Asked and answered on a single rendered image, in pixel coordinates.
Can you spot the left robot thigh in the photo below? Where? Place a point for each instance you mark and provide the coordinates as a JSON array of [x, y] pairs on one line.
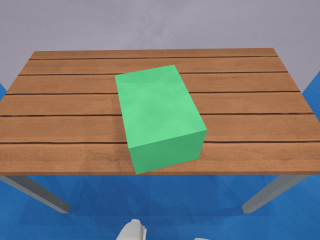
[[132, 231]]

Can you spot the carton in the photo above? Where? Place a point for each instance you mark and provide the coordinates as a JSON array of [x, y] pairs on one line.
[[162, 124]]

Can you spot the left robot shin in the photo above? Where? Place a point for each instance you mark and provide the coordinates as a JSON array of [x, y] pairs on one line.
[[135, 221]]

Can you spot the table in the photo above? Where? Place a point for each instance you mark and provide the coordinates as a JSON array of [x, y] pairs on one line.
[[62, 117]]

